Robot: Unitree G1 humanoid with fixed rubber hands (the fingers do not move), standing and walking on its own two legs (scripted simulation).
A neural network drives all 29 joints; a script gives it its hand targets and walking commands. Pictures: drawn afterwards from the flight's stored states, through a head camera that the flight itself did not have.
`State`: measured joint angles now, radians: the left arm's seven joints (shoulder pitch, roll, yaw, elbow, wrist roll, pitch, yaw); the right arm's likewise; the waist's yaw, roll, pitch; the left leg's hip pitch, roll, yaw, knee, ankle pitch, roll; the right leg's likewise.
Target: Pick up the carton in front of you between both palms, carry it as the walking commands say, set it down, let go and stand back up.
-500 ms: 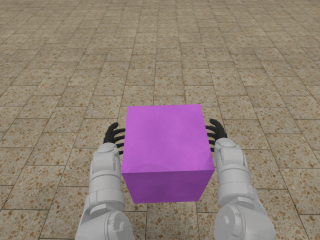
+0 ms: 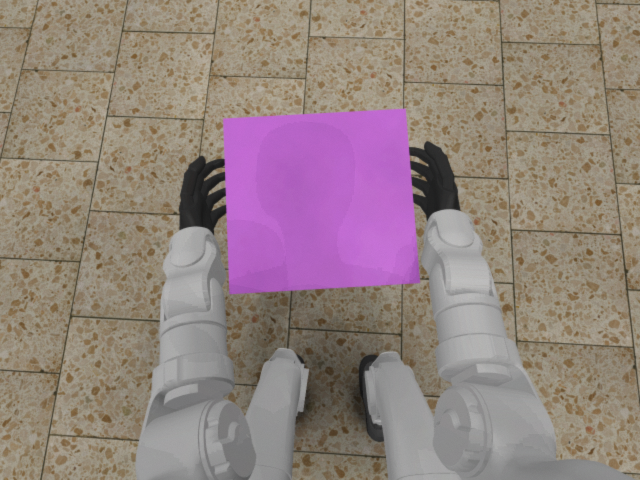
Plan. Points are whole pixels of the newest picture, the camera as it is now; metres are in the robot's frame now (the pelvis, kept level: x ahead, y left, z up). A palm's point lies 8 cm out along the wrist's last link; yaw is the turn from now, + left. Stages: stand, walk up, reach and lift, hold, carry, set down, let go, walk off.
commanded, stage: set down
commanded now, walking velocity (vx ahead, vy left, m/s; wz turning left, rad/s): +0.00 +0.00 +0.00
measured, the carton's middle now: (318, 216) +0.43 +0.04 -0.15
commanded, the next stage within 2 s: none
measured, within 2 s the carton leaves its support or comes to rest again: rests again in 1.62 s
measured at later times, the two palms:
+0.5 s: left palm (224, 227) +0.42 +0.20 -0.22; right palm (404, 202) +0.48 -0.10 -0.22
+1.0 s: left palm (237, 233) +0.45 +0.21 -0.37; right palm (380, 203) +0.52 -0.08 -0.38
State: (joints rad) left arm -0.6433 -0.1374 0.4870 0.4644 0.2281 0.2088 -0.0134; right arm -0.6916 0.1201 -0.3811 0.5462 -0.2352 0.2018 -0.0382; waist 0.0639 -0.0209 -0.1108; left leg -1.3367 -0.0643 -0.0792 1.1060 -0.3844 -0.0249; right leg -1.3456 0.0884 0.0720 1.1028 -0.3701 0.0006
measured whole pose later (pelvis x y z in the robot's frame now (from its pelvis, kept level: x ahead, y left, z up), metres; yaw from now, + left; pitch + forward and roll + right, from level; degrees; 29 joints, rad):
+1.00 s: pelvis -0.05 -0.01 -0.23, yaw +1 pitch +46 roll +3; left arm -1.24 0.04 0.59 0.64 0.16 0.30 0.09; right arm -1.46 -0.19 -0.25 0.96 -0.16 0.28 -0.08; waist 0.10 -0.03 0.14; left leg -2.20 -0.12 -0.05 1.95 -0.56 -0.08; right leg -2.23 0.16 0.06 1.96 -0.53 0.03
